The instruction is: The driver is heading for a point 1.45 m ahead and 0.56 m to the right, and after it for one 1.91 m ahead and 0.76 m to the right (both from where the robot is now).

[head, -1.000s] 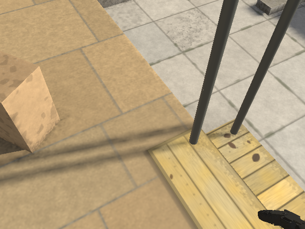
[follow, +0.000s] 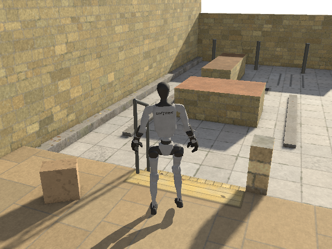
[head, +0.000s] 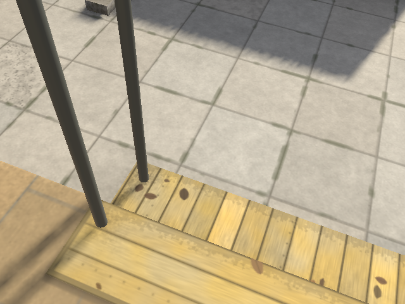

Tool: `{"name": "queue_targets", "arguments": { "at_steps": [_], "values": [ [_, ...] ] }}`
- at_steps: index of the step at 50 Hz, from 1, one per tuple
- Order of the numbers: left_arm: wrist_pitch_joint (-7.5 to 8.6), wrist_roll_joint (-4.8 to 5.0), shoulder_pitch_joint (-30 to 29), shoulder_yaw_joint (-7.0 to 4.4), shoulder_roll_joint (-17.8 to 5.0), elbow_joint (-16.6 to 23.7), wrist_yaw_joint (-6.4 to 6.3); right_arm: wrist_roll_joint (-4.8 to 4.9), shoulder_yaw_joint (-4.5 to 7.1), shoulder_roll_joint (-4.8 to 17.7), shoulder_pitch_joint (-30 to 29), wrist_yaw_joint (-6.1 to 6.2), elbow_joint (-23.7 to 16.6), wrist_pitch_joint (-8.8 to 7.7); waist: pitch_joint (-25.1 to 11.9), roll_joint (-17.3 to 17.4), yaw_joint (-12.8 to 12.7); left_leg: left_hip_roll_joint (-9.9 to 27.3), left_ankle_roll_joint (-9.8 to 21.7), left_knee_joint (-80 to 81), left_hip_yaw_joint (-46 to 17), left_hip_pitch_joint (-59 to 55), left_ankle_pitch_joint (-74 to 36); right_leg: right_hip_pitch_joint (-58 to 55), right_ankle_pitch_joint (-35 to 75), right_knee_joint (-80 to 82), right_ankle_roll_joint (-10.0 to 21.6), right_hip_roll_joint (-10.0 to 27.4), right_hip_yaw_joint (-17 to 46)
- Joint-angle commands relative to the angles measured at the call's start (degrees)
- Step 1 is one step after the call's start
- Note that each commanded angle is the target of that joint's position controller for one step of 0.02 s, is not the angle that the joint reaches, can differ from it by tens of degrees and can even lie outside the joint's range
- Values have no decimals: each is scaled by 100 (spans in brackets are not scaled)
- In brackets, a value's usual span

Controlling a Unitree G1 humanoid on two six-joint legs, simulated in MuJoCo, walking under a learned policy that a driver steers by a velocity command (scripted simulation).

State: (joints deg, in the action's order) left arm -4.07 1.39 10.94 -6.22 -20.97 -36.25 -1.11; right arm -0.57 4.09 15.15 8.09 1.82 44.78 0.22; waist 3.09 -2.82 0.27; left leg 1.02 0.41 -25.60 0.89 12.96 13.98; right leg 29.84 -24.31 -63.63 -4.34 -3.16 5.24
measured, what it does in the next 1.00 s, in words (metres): steps on the spot, turning right: right foot, then left foot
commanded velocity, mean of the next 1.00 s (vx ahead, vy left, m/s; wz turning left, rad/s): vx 0.00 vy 0.00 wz -0.57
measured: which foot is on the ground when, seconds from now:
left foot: down 0.00-0.22, up 0.24-0.66, down 0.68-1.00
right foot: up 0.00-0.20, down 0.22-0.68, up 0.70-1.00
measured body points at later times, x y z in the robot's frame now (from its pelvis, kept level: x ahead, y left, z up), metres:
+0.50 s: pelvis -0.01 -0.05 +0.00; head +0.03 -0.08 +0.45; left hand +0.23 +0.18 -0.07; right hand +0.06 -0.38 -0.11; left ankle +0.05 +0.10 -0.68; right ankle -0.01 -0.14 -0.74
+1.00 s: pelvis +0.00 -0.03 +0.00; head +0.04 -0.05 +0.45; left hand +0.28 +0.13 -0.10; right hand -0.04 -0.33 -0.10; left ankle +0.06 +0.08 -0.74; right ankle -0.09 -0.14 -0.70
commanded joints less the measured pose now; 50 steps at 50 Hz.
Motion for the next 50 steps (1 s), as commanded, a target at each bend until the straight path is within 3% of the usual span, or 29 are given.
{"name": "queue_targets", "arguments": {
  "at_steps": [1, 4, 7, 9, 10, 11, 12, 13, 14, 16, 17, 19, 23, 29, 31, 33, 34, 35, 36, 37, 38, 39, 40, 42, 44, 47, 50],
  "values": [
    [67, 19, -433, -13, -230, 639, 18, -14, 231, 1021, -14, 60, -354, 7, -525, 1252, 222, 1402, 1244, 662, -884, -1201, -2307, 576, 105, 557, -151, 330, -222],
    [62, -21, -454, 53, -132, 737, 101, 23, 305, 1255, -110, 13, -413, 63, -648, 1300, 244, 1547, 1244, 624, -595, -1029, -2551, -143, 84, 1414, -88, 478, -507],
    [58, 14, -233, -6, -288, 706, 189, 105, 323, 1344, -123, -32, -385, 107, -586, 1394, 172, 1627, 1115, 556, -461, -853, -2254, -722, 232, 2251, 95, 424, -760],
    [11, -44, -7, -21, -227, 619, 200, 206, 308, 1349, -298, -75, -420, 68, -620, 1285, -61, 1580, 900, 82, -212, -663, -2208, -1338, 981, 3273, 335, 268, -982],
    [-2, -56, 245, -75, -317, 532, 167, 247, 273, 1205, -139, -100, -342, 33, -703, 1077, -165, 1432, 616, -388, 6, -358, -1794, -1953, 1524, 3873, 535, 161, -924],
    [12, -39, 487, -200, -702, 513, 102, 127, 204, 937, 175, -133, -263, 3, -865, 96, -162, 1039, 108, -1536, 510, 536, -617, -2957, 3011, 4206, 845, 686, 10],
    [67, -76, 465, -293, -1362, 718, 26, -177, 56, 532, 153, -138, -549, -3, -856, -1615, 73, 180, -459, -3274, 676, 2333, 2468, -3601, 5104, 4065, 1839, 2288, 2259],
    [226, -245, 674, -218, -1125, 723, 124, -24, 148, 862, -383, -76, -682, -25, -1282, -1048, -484, -17, -477, -4230, -246, 2469, 2666, -3112, 4670, 4301, 2631, 2661, 2569],
    [360, -277, 458, -164, -984, 675, 164, 86, 205, 1034, -512, -47, -689, 9, -960, -667, -373, 77, -418, -4574, -407, 2493, 2232, -2813, 4176, 4399, 2417, 2336, 2064],
    [417, -117, -40, -81, -719, 648, 85, 42, 279, 1138, -367, 51, -527, 49, -607, -352, -116, 223, -375, -4265, -532, 2418, 1342, -2415, 3452, 4373, 1808, 1729, 1424],
    [400, -95, -183, -36, -678, 667, 36, 3, 288, 1130, -273, 65, -502, 56, -618, -391, -13, 152, -421, -4235, -506, 2185, 1042, -2209, 3604, 4375, 1742, 1579, 1271],
    [345, -121, -209, 24, -546, 701, -40, 62, 261, 971, -147, 41, -473, 29, -781, -445, 61, 11, -485, -4053, -445, 1980, 726, -2224, 3529, 4384, 1736, 1419, 1190],
    [279, -112, -108, -26, -656, 682, -78, 59, 161, 754, -395, -22, -581, 10, -750, -470, -90, -99, -554, -2705, -501, 1839, 581, -2336, 2793, 4318, 1779, 1322, 1463],
    [204, -102, -227, -68, -756, 710, -5, 115, 178, 839, -389, -129, -675, -83, -666, -618, -156, -318, -450, -1566, -579, 1100, 785, -1917, 2335, 4171, 1779, 1246, 2211],
    [185, -54, -303, -64, -732, 715, 12, 127, 193, 843, -274, -177, -695, -133, -727, -662, -103, -357, -368, -1084, -597, 876, 727, -1999, 2528, 4019, 1706, 1190, 2474],
    [154, 28, -506, -44, -672, 743, -11, 109, 222, 825, 72, -210, -615, -187, -802, -617, 149, -334, -222, 94, -501, 186, -137, -1837, 2458, 3741, 1433, 940, 2474],
    [155, 31, -390, -13, -537, 729, -32, 46, 283, 1029, 231, -189, -596, -192, -896, -333, 142, 146, -32, 461, -815, -419, -775, -1448, 1790, 3404, 1141, 692, 2252],
    [163, -63, 35, 73, -183, 659, -24, -30, 338, 1375, 209, -141, -685, -149, -1035, 1000, -136, 1376, 445, 688, -1930, -1011, -1696, -761, -137, 2107, 759, -25, 1309],
    [212, 1, -21, -60, -547, 792, -51, -181, 357, 1536, 139, -169, -663, -135, -628, 2026, -156, 2176, 1436, 864, -3109, -569, -2201, 210, -1482, 940, 437, -544, 467],
    [231, -59, 128, -196, -932, 639, -68, -134, 268, 1213, -127, -147, -823, -155, -541, 1396, -178, 2194, 1598, 843, -2840, -431, -2001, 277, -1177, -48, 247, -108, 546],
    [202, -14, 143, -247, -968, 508, -58, -80, 190, 938, -378, -104, -872, -141, -429, 1105, -244, 1810, 1351, 762, -2214, -324, -1754, 298, -769, -387, 158, -34, 471],
    [136, -6, 231, -223, -782, 365, -78, -23, 160, 855, -501, -69, -928, -117, -373, 958, -258, 1471, 1143, 717, -1738, -374, -1489, 358, -471, -611, 51, 2, 374],
    [94, -5, 224, -188, -647, 364, -71, 39, 140, 824, -499, -34, -928, -103, -303, 976, -181, 1408, 1148, 690, -1527, -490, -1647, 552, -216, -806, -40, 39, 326],
    [83, 56, 33, -104, -403, 449, -31, -5, 125, 836, -298, 32, -898, -41, -314, 1080, -42, 1219, 1189, 724, -1030, -642, -1903, 555, 22, -538, -147, 116, 2],
    [108, 27, -272, -16, -236, 577, -26, -37, 154, 924, 6, 48, -826, 11, -461, 1162, 182, 1293, 1315, 652, -979, -1048, -2239, 516, -48, 97, -212, 199, -85],
    [125, -69, -328, 112, -43, 621, 10, 20, 217, 1131, -41, -32, -806, 62, -671, 1243, 211, 1397, 1354, 533, -779, -1015, -2592, -238, -263, 1230, -156, 347, -307],
    [120, -45, -173, 110, -134, 533, 37, 130, 228, 1223, -24, -116, -731, 87, -697, 1373, 194, 1469, 1342, 418, -769, -840, -2707, -919, -23, 2268, -40, 283, -567]
  ]
}}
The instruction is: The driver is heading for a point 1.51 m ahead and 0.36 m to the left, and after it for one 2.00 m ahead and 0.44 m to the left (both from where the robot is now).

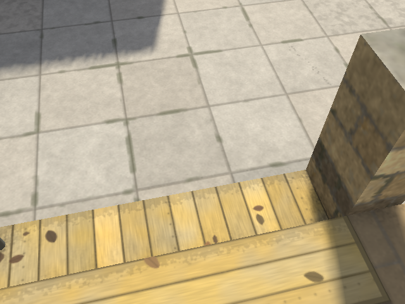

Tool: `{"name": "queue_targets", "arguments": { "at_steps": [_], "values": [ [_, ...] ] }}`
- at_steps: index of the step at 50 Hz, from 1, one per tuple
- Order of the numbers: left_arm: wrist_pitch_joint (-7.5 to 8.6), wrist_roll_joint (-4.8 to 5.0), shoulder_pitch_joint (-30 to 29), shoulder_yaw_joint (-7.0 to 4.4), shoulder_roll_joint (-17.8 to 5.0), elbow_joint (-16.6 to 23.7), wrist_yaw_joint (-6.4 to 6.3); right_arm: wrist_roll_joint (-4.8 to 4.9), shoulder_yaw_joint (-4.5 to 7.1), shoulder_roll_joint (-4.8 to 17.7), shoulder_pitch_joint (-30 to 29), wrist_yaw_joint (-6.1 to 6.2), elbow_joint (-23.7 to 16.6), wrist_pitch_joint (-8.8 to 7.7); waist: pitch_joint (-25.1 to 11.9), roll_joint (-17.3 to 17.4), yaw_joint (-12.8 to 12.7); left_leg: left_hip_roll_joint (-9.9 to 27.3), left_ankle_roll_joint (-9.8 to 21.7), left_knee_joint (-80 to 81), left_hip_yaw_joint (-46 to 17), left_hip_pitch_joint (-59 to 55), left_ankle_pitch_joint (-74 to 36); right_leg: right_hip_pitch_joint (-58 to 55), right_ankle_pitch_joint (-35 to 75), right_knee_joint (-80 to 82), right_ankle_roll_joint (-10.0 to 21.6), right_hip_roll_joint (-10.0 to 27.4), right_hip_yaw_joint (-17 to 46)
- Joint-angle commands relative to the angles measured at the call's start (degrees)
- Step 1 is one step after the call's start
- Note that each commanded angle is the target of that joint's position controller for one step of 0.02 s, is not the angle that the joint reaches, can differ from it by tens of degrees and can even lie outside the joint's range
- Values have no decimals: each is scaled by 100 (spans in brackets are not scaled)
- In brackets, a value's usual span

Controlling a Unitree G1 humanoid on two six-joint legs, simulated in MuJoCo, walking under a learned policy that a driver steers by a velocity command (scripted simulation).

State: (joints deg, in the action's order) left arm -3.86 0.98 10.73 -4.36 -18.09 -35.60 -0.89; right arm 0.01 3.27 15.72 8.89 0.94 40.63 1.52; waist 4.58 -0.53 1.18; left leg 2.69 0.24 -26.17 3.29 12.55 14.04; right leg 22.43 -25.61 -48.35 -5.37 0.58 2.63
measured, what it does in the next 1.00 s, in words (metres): walks ahead: right foot, then left foot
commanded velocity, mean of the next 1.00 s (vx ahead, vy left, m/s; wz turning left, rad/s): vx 0.14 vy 0.00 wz -0.07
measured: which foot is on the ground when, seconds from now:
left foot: down 0.00-0.08, up 0.10-0.36, down 0.38-1.00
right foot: up 0.00-0.06, down 0.08-0.84, up 0.86-1.00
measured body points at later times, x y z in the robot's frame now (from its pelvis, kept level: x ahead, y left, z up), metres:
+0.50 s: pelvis +0.00 -0.03 +0.00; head +0.01 -0.03 +0.45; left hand +0.16 +0.21 -0.12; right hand +0.09 -0.31 -0.12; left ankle -0.01 +0.11 -0.74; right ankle -0.01 -0.14 -0.74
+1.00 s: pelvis +0.11 -0.03 -0.01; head +0.14 -0.03 +0.44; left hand +0.29 +0.21 -0.11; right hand +0.08 -0.29 -0.15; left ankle -0.01 +0.11 -0.74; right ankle +0.16 -0.15 -0.68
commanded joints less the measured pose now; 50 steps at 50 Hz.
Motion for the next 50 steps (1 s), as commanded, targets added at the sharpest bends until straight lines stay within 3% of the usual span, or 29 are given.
{"name": "queue_targets", "arguments": {
  "at_steps": [1, 3, 4, 5, 6, 7, 9, 12, 16, 18, 19, 20, 21, 22, 23, 26, 28, 31, 37, 40, 41, 42, 43, 44, 46, 47, 48, 49, 50],
  "values": [
    [96, -3, -18, -81, -420, 398, 29, 121, 293, 1159, -129, -38, -284, -42, -838, 1098, 14, 1277, 1290, 362, -987, -734, -2607, -458, 483, 1310, 151, -130, -369],
    [106, -32, 322, -88, -449, 218, 30, 196, 187, 944, 20, -41, -132, -73, -798, 883, -201, 1066, 826, 48, -800, -257, -1978, -1505, 1801, 2982, 464, -166, -366],
    [107, -45, 374, -121, -731, 256, -19, 33, 80, 664, 305, -76, -65, -139, -1070, 156, -70, 726, 290, -480, -468, 313, -951, -2401, 3048, 2981, 645, 488, 500],
    [93, -154, -9, -134, -1077, 432, -80, -215, -48, 317, 458, -126, -180, -215, -1077, -1288, 269, 135, -281, -1068, 60, 1083, 1138, -2413, 4291, 2693, 1368, 1614, 1714],
    [182, -272, 19, -34, -658, 401, -21, -121, 18, 632, -119, -46, -265, -188, -1058, -1127, -217, 140, -433, -1519, -313, 950, 1936, -1740, 3671, 2833, 2006, 1815, 1859],
    [276, -310, -99, 37, -484, 313, 16, -24, 71, 779, -245, -24, -288, -154, -843, -1002, -184, 164, -464, -1848, -419, 1050, 1915, -1649, 3310, 2932, 2020, 1624, 1704],
    [395, -240, -244, 44, -506, 167, 16, -30, 135, 834, -107, 25, -119, -77, -690, -975, -163, 178, -527, -2193, -559, 1283, 1725, -1703, 3237, 2925, 1788, 1362, 1422],
    [430, -189, -424, 92, -397, 0, -15, -1, 114, 667, 241, 32, 65, -32, -740, -742, -5, 147, -623, -2232, -548, 863, 1318, -1448, 3964, 2773, 1725, 1134, 979],
    [360, -176, -499, 118, -303, -195, -12, 32, 31, 508, 146, 47, 114, -44, -737, -704, -112, 69, -607, -1062, -392, 382, 852, -1432, 3593, 2665, 1731, 1007, 959],
    [355, -110, -544, 150, -223, -335, -3, -21, -4, 469, 330, 46, 202, -73, -712, -528, 65, 36, -497, 237, -342, -273, -458, -1214, 2850, 2633, 1502, 850, 917],
    [396, -137, -341, 164, -161, -446, 9, -103, 7, 630, 359, 59, 214, -85, -752, -284, 4, 180, -415, 352, -550, -690, -1335, -1020, 2212, 2652, 1245, 694, 887],
    [425, -214, -197, 166, -161, -526, 33, -113, 46, 928, 373, 74, 170, -82, -671, 106, -157, 421, -260, 259, -728, -775, -1871, -862, 1473, 2593, 1022, 422, 712],
    [415, -206, -114, 143, -176, -569, 37, -50, 107, 1092, 286, 49, 280, -89, -520, 550, -310, 330, -41, 70, -617, -314, -1059, -978, 1141, 2736, 846, 153, 425],
    [398, -210, -380, 137, -298, -623, 16, -38, 59, 826, 236, 11, 243, -120, -378, 331, -75, 240, 9, 196, -602, -83, -607, -1106, 1092, 2566, 737, 98, 363],
    [384, -180, -476, 123, -263, -636, -7, -82, 20, 710, 241, 13, 310, -152, -370, 339, -83, 236, -35, 278, -620, -18, -516, -1146, 1184, 2480, 734, 89, 315],
    [316, -152, -391, 115, -198, -808, -63, -86, -25, 614, 309, 35, 414, -253, -417, 379, -91, 168, -142, 275, -564, -80, -689, -1206, 1673, 2409, 762, 100, 305],
    [280, -104, -255, 76, -248, -965, -88, -26, -15, 647, 496, 74, 513, -240, -460, 218, -78, -8, -35, 174, -420, 27, 802, -1118, 165, 2344, 843, -57, 183],
    [376, -18, -133, 42, -269, -1036, -82, 32, -31, 626, 490, 135, 399, -303, 239, 59, -114, 18, 263, 103, -624, 689, 2557, -350, -1635, 2390, 1089, 43, 424],
    [807, 66, 246, 33, -283, -1217, 76, 147, -51, 503, 633, -15, 219, -708, 113, -211, -145, 43, 603, -324, -889, 771, 1960, -549, -1238, 2396, 1442, 377, 1084],
    [940, 78, 193, 43, -346, -1125, 136, 165, -40, 553, 1010, -107, 173, -853, -19, -76, 17, 14, 797, -511, -1043, 303, 977, -315, -97, 1849, 1481, 237, 999],
    [1015, 73, 57, 44, -316, -1047, 162, 171, 14, 689, 1442, -140, 286, -879, -205, 261, 156, 152, 897, -484, -1338, -331, 138, 83, 836, 1147, 1349, 9, 581],
    [1115, 37, -269, 65, -220, -895, 207, 184, 135, 980, 2133, -157, 493, -871, -451, 873, 419, 578, 1165, -167, -2150, -1497, -698, 1036, 1881, 3, 1071, -313, -29],
    [1193, 1, -755, 105, -209, -681, 241, 149, 238, 1217, 2854, -167, 665, -809, -505, 1417, 834, 1504, 1697, 472, -3468, -2653, -1532, 2583, 613, -1426, 842, -355, -239],
    [1182, 84, -994, 94, -245, -536, 244, 100, 182, 1066, 2938, -141, 712, -730, -229, 1253, 794, 2079, 1998, 605, -4074, -3091, -1825, 3785, -1095, -2366, 849, -178, -61],
    [1088, 201, -1279, 205, -29, -298, 291, 2, 60, 701, 2804, -88, 667, -603, 77, 591, 689, 2076, 1771, 673, -3434, -3212, -1803, 4741, -1112, -3093, 938, 305, 72],
    [1046, 186, -1268, 237, 37, -214, 324, 34, 1, 588, 2403, -61, 602, -551, 315, 419, 450, 1941, 1478, 949, -2970, -2681, -1646, 4582, -810, -2539, 912, 583, 111],
    [1014, 142, -1173, 257, 37, -173, 346, 58, -46, 498, 1832, -26, 449, -504, 444, 488, 207, 1651, 1202, 1339, -2434, -1881, -1427, 3871, -352, -1673, 828, 714, 73],
    [1001, 66, -1080, 320, 116, -194, 416, 74, -42, 574, 1293, 19, 283, -467, 482, 489, 36, 1180, 1000, 1616, -1775, -825, -1258, 2658, 477, -634, 716, 606, -174],
    [995, -6, -872, 353, 196, -288, 486, 90, 17, 785, 1064, 59, 214, -465, 226, 554, -59, 676, 798, 1715, -1046, 63, -1067, 1075, 1588, 280, 628, 366, -424]
  ]
}}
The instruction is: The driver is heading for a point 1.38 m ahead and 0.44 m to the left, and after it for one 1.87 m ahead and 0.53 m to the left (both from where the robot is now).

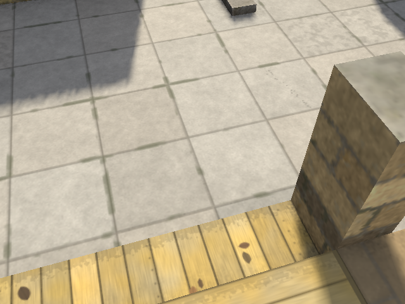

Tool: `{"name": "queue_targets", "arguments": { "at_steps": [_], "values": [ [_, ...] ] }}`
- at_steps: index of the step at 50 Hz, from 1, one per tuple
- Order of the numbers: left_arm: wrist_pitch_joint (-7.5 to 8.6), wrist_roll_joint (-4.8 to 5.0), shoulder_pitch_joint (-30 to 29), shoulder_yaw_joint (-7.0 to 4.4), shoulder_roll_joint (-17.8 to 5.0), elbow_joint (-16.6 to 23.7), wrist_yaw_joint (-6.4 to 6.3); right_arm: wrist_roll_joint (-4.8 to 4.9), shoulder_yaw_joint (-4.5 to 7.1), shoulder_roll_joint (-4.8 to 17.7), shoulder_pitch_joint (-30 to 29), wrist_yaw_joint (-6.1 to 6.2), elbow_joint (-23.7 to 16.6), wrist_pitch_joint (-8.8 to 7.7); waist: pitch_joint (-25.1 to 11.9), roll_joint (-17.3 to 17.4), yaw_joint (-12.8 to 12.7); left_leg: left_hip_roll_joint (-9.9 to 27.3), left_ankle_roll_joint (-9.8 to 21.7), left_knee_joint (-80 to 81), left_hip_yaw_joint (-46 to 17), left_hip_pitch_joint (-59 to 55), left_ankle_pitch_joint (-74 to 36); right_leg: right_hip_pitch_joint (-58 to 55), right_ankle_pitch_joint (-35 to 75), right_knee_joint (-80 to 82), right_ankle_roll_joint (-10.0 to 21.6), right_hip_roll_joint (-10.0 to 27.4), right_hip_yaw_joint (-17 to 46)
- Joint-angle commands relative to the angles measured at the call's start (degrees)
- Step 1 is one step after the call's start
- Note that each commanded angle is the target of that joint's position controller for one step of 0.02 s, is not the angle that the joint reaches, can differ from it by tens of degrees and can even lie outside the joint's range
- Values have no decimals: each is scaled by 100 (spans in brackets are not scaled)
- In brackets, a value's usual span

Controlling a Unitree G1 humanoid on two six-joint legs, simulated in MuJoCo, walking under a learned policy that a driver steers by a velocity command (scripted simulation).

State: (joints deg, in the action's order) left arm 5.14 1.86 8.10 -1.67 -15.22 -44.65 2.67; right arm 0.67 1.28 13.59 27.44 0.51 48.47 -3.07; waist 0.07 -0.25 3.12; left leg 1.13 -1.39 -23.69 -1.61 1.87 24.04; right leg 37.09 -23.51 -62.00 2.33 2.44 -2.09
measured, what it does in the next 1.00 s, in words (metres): walks ahead, turning left: right foot, then left foot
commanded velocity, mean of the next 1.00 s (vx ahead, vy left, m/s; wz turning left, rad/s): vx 0.48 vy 0.00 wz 0.42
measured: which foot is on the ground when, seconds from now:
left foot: down 0.00-0.14, up 0.16-0.64, down 0.66-1.00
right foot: up 0.00-0.12, down 0.14-0.68, up 0.70-1.00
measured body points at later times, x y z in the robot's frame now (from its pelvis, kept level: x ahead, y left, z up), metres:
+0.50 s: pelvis +0.24 -0.05 +0.01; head +0.24 -0.05 +0.46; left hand +0.20 +0.21 -0.12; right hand +0.43 -0.30 -0.09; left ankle +0.38 +0.14 -0.66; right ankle +0.20 -0.15 -0.73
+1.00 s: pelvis +0.47 +0.03 -0.01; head +0.48 +0.06 +0.44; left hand +0.55 +0.36 -0.09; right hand +0.63 -0.20 -0.11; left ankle +0.36 +0.10 -0.73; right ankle +0.72 -0.06 -0.70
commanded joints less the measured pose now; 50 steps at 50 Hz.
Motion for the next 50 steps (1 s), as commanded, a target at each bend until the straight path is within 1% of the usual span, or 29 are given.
{"name": "queue_targets", "arguments": {
  "at_steps": [1, 3, 5, 6, 7, 8, 9, 10, 11, 12, 14, 19, 25, 26, 29, 32, 33, 34, 35, 36, 37, 38, 39, 41, 44, 45, 46, 48, 50],
  "values": [
    [75, -109, -450, 40, -173, 551, 159, 23, 297, 1243, -558, 122, -521, -38, 397, 760, -260, 830, 1015, 1701, -449, 1467, -2029, -1462, 2051, 1813, -262, -134, -185],
    [-22, -68, -26, -120, -557, 466, 79, 87, 382, 1483, -549, 112, -489, -77, 246, 843, -581, 994, 924, 1391, -367, 1037, -2678, -2004, 2091, 2208, -234, -306, -109],
    [-110, -52, 686, -290, -794, 274, -61, 97, 349, 1267, -402, 81, -431, -45, -123, 631, -999, 886, 652, 34, -196, 868, -3881, -2952, 1686, 2654, -20, -508, -147],
    [-152, -37, 1388, -397, -970, 125, -121, 8, 293, 1119, -392, 70, -479, -32, -492, 546, -1366, 697, 487, -1133, -108, 1286, -3777, -3884, 1611, 2654, 71, -365, -70],
    [-187, -134, 2084, -507, -1523, 44, -224, -169, 127, 522, -151, 57, -607, -37, -1142, -765, -1387, 211, 185, -3380, 28, 2256, -1276, -4889, 695, 2909, 428, 980, 1641],
    [-108, -293, 2124, -460, -1763, 71, -153, 105, -10, -118, 819, 68, -670, -145, -1887, -2227, -823, -616, 154, -5034, -825, 3244, 1102, -5287, -743, 4636, 1297, 2128, 4923],
    [-27, -175, 1677, -375, -1300, 89, -101, 336, 158, 574, 328, 64, -669, -167, -1039, -1350, -826, -349, 164, -5662, -912, 3891, 726, -4578, -1974, 5324, 1207, 2101, 5131],
    [9, -105, 1223, -306, -1013, 97, -93, 350, 235, 802, -243, 63, -826, -129, -293, -962, -720, 7, 285, -5669, -610, 4158, 198, -3862, -1896, 5214, 1014, 2022, 4132],
    [33, -156, 814, -260, -835, 109, -101, 218, 248, 852, -544, 110, -852, -94, -35, -490, -585, 314, 346, -5399, -528, 3918, -325, -3141, -1059, 5096, 855, 1769, 3241],
    [63, -244, 527, -231, -670, 101, -110, 117, 298, 866, -495, 121, -800, -27, 50, -560, -389, 510, 360, -5040, -600, 3568, -698, -2643, -453, 5083, 715, 1418, 2446],
    [141, -278, 378, -211, -450, -12, -157, 153, 354, 779, -152, 67, -642, 139, -26, -831, -159, 644, 346, -4685, -690, 3051, -1014, -2303, 297, 5253, 632, 1157, 1566],
    [211, -320, 716, -285, -575, -315, -234, 44, 365, 655, -775, 116, -836, 244, 374, -264, -275, 551, 257, -3772, -863, 3937, -1903, -2668, 1444, 5501, 811, 1282, 588],
    [150, -289, 913, -333, -830, -417, -359, -19, 261, 393, -1693, -142, -1239, 137, 522, -187, -565, 429, 206, -2179, -7, 3445, -2982, -2715, 2406, 5281, 717, 1123, -516],
    [193, -419, 1030, -356, -911, -429, -358, -85, 374, 565, -1378, -170, -1098, 140, 259, -73, -477, 432, 238, -3058, 7, 3183, -3510, -2842, 2870, 4908, 844, 1398, -486],
    [66, -278, 831, -361, -906, -310, -343, -91, 407, 628, -1370, -229, -1288, 216, 426, -281, -390, 376, 494, -3079, 236, 3569, -2460, -3364, 4338, 4122, 758, 1418, -753],
    [-82, -32, 457, -456, -1194, -173, -392, -22, 548, 826, -499, -248, -1277, 317, 12, -746, 230, -116, 875, -2381, 769, 1737, -667, -3005, 6854, 2417, 503, 1408, -916],
    [-149, 28, 570, -443, -1161, -286, -373, 90, 668, 994, 21, -200, -1182, 314, -136, -422, 559, -561, 1042, -1057, 1003, 989, -579, -2916, 6030, 1119, 366, 1055, -1032],
    [-103, -137, 879, -359, -806, -186, -349, 159, 825, 1664, 210, -105, -1081, 307, -147, 1210, 382, 357, 1624, -810, -659, -230, -2251, -1313, 2065, -1198, 55, 416, -929],
    [115, -287, 1374, -210, -294, -62, -231, 179, 627, 1626, -142, -171, -1375, 204, -641, 2049, -330, 1040, 2364, -797, -2812, -1051, -3470, 417, -1421, -2716, -54, -331, 93],
    [287, -25, 714, -325, -816, 373, -187, 90, 567, 1405, 136, -299, -1419, 57, -1090, 1549, 32, 1586, 2786, 529, -4219, -870, -2468, 917, -991, -2673, 5, -468, 831],
    [283, 177, 72, -422, -1056, 576, -202, 71, 529, 1174, 33, -359, -1340, -27, -464, 640, -8, 1540, 2587, 646, -3942, -434, -1628, 1221, -553, -2279, 78, -255, 877],
    [204, 90, 32, -407, -956, 608, -229, 130, 480, 1016, -368, -347, -1395, -54, -101, 162, -234, 1481, 2362, 435, -3421, 161, -1761, 1168, -194, -1773, 27, -22, 883],
    [97, -61, 210, -400, -862, 496, -263, 118, 434, 918, -667, -297, -1498, -89, -81, 67, -396, 1321, 2236, 288, -3003, 692, -2010, 777, 71, -1359, -49, 191, 965],
    [-46, -173, 238, -382, -732, 481, -235, 53, 413, 897, -876, -120, -1570, -55, -92, 2, -531, 997, 1976, 276, -2463, 1203, -2055, 350, 357, -318, -170, 318, 925],
    [-6, -335, 107, -222, -363, 367, -130, -31, 468, 1066, -564, 136, -1460, 4, -523, 125, -379, 693, 1852, -207, -1708, 1431, -3446, -275, 1987, 336, -300, 86, 561],
    [58, -198, -368, -344, -681, 493, -92, 26, 470, 1082, -1, 225, -1227, -65, -313, 230, -167, 754, 1796, -316, -2064, 733, -2622, 719, 2559, 686, -242, 221, 1060],
    [101, -189, -636, -357, -776, 608, -61, 72, 457, 1025, 173, 261, -1141, -86, -248, 297, -80, 820, 1777, -414, -2278, 355, -2259, 1209, 2701, 1109, -181, 221, 1155],
    [124, -459, -1159, -217, -426, 816, 25, 109, 393, 845, -32, 381, -1067, 14, -48, 233, 52, 150, 1421, -645, -1538, 1574, -1203, 15, 4436, 2694, -157, -110, 828],
    [90, -438, -1072, -177, -202, 841, 133, 31, 421, 983, -151, 398, -977, 128, -192, 382, 49, -43, 1216, -812, -1277, 2801, -739, -1509, 5454, 2788, -139, -490, 499]
  ]
}}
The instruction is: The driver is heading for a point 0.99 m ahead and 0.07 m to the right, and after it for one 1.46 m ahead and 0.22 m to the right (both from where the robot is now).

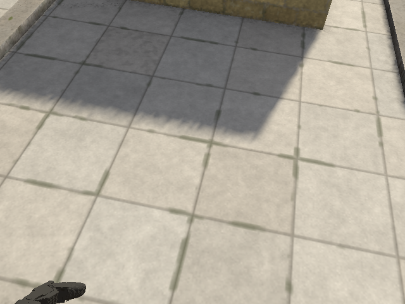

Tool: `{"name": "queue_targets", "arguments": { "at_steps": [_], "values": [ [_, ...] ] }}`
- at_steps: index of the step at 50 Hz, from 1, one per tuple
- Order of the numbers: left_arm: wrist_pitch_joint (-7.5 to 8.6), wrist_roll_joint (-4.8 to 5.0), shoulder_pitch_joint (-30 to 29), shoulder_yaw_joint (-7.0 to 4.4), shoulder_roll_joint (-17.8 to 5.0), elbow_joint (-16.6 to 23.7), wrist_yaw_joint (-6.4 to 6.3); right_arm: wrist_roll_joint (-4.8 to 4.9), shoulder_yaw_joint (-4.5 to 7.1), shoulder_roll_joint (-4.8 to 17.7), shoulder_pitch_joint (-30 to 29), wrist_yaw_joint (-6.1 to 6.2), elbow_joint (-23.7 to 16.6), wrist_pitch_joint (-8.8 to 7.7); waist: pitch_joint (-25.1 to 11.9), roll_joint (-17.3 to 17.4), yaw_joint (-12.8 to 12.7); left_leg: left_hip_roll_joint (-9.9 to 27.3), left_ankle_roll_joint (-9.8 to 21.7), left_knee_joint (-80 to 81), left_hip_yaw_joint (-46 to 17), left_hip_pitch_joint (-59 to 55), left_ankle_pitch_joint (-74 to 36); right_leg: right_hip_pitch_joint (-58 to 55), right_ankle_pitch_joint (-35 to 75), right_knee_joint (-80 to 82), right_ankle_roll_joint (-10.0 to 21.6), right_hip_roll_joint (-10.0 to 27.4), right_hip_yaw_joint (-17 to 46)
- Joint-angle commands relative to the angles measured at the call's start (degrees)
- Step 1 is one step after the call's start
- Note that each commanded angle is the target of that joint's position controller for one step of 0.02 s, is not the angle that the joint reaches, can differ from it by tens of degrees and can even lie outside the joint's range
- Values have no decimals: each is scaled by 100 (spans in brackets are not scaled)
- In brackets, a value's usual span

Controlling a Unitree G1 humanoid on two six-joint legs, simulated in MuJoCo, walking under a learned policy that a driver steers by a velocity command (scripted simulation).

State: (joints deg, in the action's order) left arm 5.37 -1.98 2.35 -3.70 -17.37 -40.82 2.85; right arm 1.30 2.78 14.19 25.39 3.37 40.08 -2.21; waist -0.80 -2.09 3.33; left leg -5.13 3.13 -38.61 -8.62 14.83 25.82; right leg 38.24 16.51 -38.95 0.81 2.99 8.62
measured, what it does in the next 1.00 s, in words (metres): goes down: right foot 0.14 m lower, then left foot 0.14 m lower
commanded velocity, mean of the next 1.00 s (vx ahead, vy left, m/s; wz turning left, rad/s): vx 0.50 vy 0.00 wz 0.16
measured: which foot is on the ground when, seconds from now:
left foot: down 0.00-0.18, up 0.20-0.74, down 0.76-1.00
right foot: up 0.00-0.14, down 0.16-0.78, up 0.80-1.00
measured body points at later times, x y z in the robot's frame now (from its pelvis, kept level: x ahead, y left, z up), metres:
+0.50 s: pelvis +0.27 -0.06 -0.14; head +0.28 -0.06 +0.31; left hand +0.14 +0.16 -0.28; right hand +0.50 -0.25 -0.23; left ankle +0.39 +0.13 -0.80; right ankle +0.18 -0.18 -0.86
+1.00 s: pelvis +0.57 +0.09 -0.28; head +0.60 +0.11 +0.17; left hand +0.62 +0.37 -0.41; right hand +0.62 -0.15 -0.41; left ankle +0.55 +0.18 -1.01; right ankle +0.63 -0.07 -0.91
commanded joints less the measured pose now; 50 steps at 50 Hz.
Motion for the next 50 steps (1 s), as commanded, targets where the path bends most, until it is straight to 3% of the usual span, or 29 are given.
{"name": "queue_targets", "arguments": {
  "at_steps": [1, 5, 6, 8, 9, 10, 11, 12, 13, 14, 16, 19, 21, 23, 25, 27, 30, 32, 35, 36, 38, 39, 40, 41, 42, 43, 44, 46, 50],
  "values": [
    [0, 36, -366, 11, 6, 524, 138, -52, 258, 890, 28, 103, -121, 79, -51, 769, -5, 543, 764, 448, -705, 1666, -714, -1819, 1152, 403, -8, -566, -477],
    [-70, 205, 249, -116, -301, 443, 102, 0, 230, 727, -278, 196, -270, 231, 52, 1104, -367, 678, 699, -799, -1466, 914, -551, -1874, 192, 667, -83, -122, 25],
    [-80, 278, 437, -163, -370, 317, 54, 72, 187, 582, -190, 237, -295, 257, 265, 1026, -287, 705, 603, -1221, -1573, 162, -622, -1465, -175, 1717, -63, 240, 259],
    [-16, 234, 1574, -270, -382, -168, -7, 69, 106, 382, 28, 119, 12, 228, -17, 494, -739, 280, 322, -3125, -1101, 407, -582, -3110, 549, 2410, -86, 311, -276],
    [17, 143, 2611, -303, -457, -524, 32, -24, 39, 19, 276, -32, 194, 165, -449, -200, -979, -99, 98, -4974, -797, 1831, 1338, -4848, 867, 1502, 50, 656, 149],
    [64, 63, 3056, -274, -578, -662, 92, 77, -9, -290, 1271, -169, 395, 73, -909, -1541, -663, -390, -111, -7312, -777, 3707, 2529, -6345, 2470, -343, 264, 1152, 760],
    [-30, 187, 3111, -316, -826, -717, 125, 268, -30, -95, 1892, -211, 414, -45, -1193, -2376, -387, -182, -300, -8369, -637, 4374, 2105, -6272, 2534, 45, 577, 1709, 1784],
    [-80, 309, 3148, -465, -1185, -828, 123, 420, 31, 323, 1440, -127, 131, -134, -1187, -1773, -431, -67, -388, -8598, -328, 4844, 1305, -5832, -459, 1045, 1503, 2366, 2959],
    [-126, 280, 2517, -254, -453, -769, 36, 370, 151, 711, -54, 24, -91, -61, -173, 30, -553, 327, -167, -7620, 22, 5072, 170, -4581, -3592, 2177, 1446, 1915, 2797],
    [-32, 199, 1954, -178, -483, -735, -41, 408, 119, 733, -744, 124, -370, -16, 504, -543, -500, 492, -130, -7477, -142, 4953, -201, -3508, -3900, 2359, 1791, 2177, 3256],
    [143, 234, 1565, 113, 252, -775, -136, 242, 174, 747, -931, 97, -294, -20, 1043, -115, -96, 771, 67, -5558, -923, 4401, -1231, -2236, -3377, 2042, 1305, 1418, 2087],
    [124, 179, 1600, 55, -177, -862, -340, -124, 134, 467, -1378, -111, -514, -192, 805, -475, -64, 1030, -216, -2677, 27, 3414, -2511, -1795, -1601, 2440, 1074, 709, 672],
    [51, 239, 2111, 34, -274, -1073, -423, -217, -34, -121, -1710, -262, -580, -172, 257, -465, -301, 1062, -385, -1764, 389, 2641, -3014, -2154, -330, 2228, 1128, 716, 446],
    [51, 204, 2434, 7, -389, -1142, -400, -100, 33, 63, -1442, -390, -452, -141, -38, -67, -294, 1058, -263, -1907, 403, 2843, -3503, -2920, 84, 1814, 1177, 862, 321],
    [8, 379, 3112, 68, -77, -1354, -485, -114, 45, 114, -2213, -487, -630, -223, 315, -47, -705, 1145, -77, -1184, 95, 4202, -3991, -4209, -881, 1401, 1075, 983, 628],
    [-44, 254, 3752, 58, -108, -1411, -523, -124, 20, 64, -3232, -648, -886, -391, 611, -163, -1197, 1095, 20, -525, 244, 4994, -3860, -4924, -1697, 1268, 1077, 1002, 888],
    [-222, 271, 3319, 113, 21, -1150, -576, -134, -43, -76, -3651, -963, -925, -499, 887, 66, -1255, 866, 6, 800, 649, 3048, -5373, -3231, -2945, 1174, 899, 571, 229],
    [-260, 303, 3180, 93, -81, -1121, -476, -16, -35, -105, -3571, -1015, -804, -404, 868, 40, -1218, 723, -48, 863, 696, 1719, -5295, -2413, -3120, 995, 861, 521, 86],
    [-298, 418, 3132, 37, -78, -1143, -472, 52, 75, 232, -3242, -873, -525, -306, 1007, 33, -1041, 958, -81, 1621, 451, 1669, -4739, -3440, -2441, 102, 670, 541, 94],
    [-323, 377, 3169, 15, -165, -1182, -445, 18, 134, 353, -2852, -806, -339, -330, 763, -11, -878, 932, -35, 1830, 502, 1237, -4616, -3756, -1730, -573, 641, 469, 121],
    [-305, 289, 2917, -41, -254, -1250, -366, -84, 354, 770, -722, -726, 388, -312, -311, 195, 245, 1004, 127, 1655, 739, -1922, -5115, -2316, -1336, -3293, 343, 164, -18],
    [-188, 361, 3118, -24, 197, -1357, -348, -240, 315, 852, 254, -714, 693, -318, -1045, 1094, 517, 1913, 521, 438, -51, -4089, -6825, -310, -5924, -5900, 2, -638, -10],
    [-11, 543, 4235, 72, 252, -1365, -272, -281, 292, 1088, 343, -697, 759, -275, -2163, 2224, 50, 2723, 991, -1004, -814, -5250, -8626, 813, -6527, -7068, -133, -445, 708],
    [66, 713, 3859, 68, -76, -981, -241, -149, 413, 1240, 425, -714, 781, -160, -2900, 2076, 309, 3083, 1524, 149, -1973, -5233, -5156, 1222, -5986, -6641, -208, -349, 708],
    [37, 809, 3084, 93, 24, -723, -328, -213, 461, 1294, 258, -678, 938, -109, -2278, 1319, 271, 3163, 1666, 1198, -2432, -4305, -2293, 1627, -5317, -6449, -235, -131, 181],
    [-88, 609, 2374, -65, -406, -688, -549, -202, 234, 606, -978, -629, 584, -189, -1127, 4, -29, 2577, 1163, 2074, -1796, -2359, -1443, 998, -3955, -5225, -137, 101, -167],
    [-197, 539, 2483, -50, -116, -699, -611, -304, 203, 634, -1481, -581, 585, -295, -860, 687, -412, 3051, 1356, 2035, -2175, -1374, -1770, 754, -3355, -5318, -118, 214, 61],
    [-415, 284, 2544, -84, 150, -697, -597, -310, 131, 337, -1640, -598, 793, -444, -183, 650, -667, 2415, 960, 2189, -1066, 94, -2637, -14, -2919, -4079, -171, 465, 264],
    [-367, 314, 1628, -155, 147, -297, -501, -259, 179, 426, -1149, -335, 1159, -541, 40, 657, -527, 2222, 902, 2466, -65, -156, -3879, 242, -2341, -2466, -174, 462, 369]
  ]
}}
